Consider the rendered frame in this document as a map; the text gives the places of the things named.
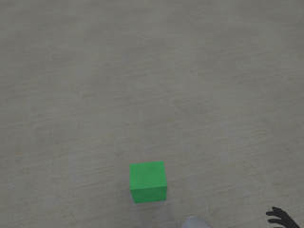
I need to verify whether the right robot thigh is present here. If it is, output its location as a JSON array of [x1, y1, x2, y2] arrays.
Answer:
[[181, 218, 213, 228]]

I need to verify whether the carton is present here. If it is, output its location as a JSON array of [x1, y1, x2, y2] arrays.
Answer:
[[129, 161, 167, 204]]

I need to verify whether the robot right hand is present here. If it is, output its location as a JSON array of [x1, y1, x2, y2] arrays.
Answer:
[[265, 206, 300, 228]]

